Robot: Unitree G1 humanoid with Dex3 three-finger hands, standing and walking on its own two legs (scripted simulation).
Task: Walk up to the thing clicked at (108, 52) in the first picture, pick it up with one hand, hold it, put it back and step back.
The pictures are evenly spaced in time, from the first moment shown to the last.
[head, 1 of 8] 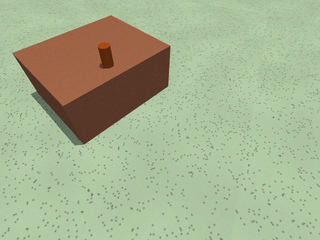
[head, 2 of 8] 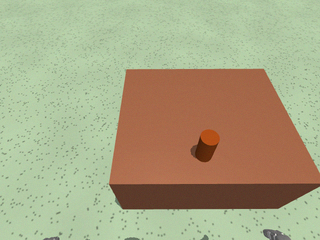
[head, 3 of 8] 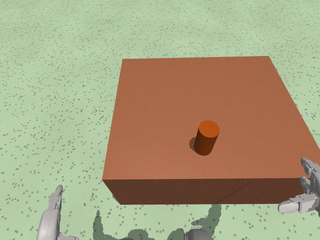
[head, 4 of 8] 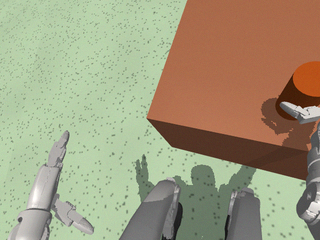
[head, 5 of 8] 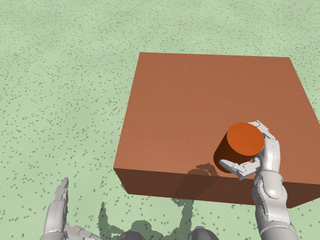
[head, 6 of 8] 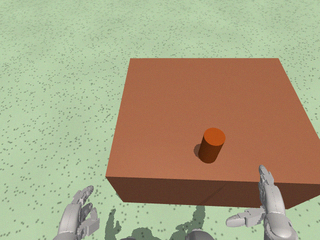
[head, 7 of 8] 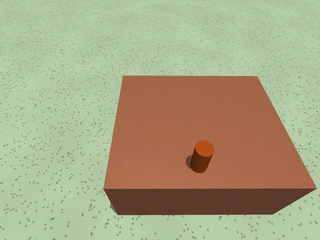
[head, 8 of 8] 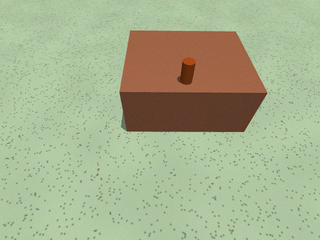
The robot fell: no
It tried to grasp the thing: yes
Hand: right
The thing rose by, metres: 0.27
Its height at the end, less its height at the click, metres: +0.00
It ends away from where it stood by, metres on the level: 0.03
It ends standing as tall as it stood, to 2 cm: yes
